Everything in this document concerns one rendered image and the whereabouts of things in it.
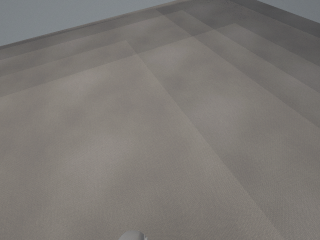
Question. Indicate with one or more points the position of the robot left thigh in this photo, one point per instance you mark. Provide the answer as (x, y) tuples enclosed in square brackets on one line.
[(133, 235)]

